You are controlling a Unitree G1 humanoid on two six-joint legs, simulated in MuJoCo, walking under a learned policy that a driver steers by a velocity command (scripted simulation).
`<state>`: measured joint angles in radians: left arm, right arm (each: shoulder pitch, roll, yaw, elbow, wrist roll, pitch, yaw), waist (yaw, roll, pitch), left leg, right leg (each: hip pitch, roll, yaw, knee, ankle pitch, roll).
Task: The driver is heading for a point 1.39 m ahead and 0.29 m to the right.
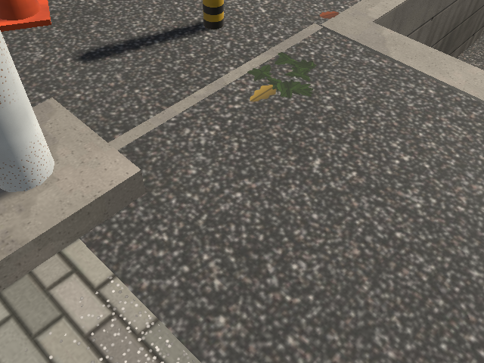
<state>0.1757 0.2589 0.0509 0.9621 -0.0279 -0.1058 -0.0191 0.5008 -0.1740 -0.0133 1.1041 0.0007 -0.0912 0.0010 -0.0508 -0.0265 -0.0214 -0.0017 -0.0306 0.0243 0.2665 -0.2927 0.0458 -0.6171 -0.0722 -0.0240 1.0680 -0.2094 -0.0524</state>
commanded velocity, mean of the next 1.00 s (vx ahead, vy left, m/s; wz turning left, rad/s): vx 0.48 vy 0.00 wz -0.06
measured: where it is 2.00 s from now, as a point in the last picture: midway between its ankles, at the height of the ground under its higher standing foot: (273, 198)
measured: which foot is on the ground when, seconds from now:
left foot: down 0.00-0.22, up 0.24-0.76, down 0.78-1.00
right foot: up 0.00-0.20, down 0.22-0.78, up 0.80-1.00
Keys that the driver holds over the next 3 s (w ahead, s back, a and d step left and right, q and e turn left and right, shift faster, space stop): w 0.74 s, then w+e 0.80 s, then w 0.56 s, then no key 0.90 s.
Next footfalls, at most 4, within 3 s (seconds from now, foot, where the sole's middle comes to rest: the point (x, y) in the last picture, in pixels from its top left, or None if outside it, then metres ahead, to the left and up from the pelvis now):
0.22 right None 0.32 -0.14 -0.78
0.78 left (199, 326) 0.63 0.10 -0.78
1.34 right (283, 247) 0.90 -0.17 -0.78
1.84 left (258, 168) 1.25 -0.12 -0.78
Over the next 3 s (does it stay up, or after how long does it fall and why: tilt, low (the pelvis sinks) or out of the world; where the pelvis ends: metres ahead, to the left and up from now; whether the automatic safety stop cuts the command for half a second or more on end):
stays up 1.36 -0.30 -0.01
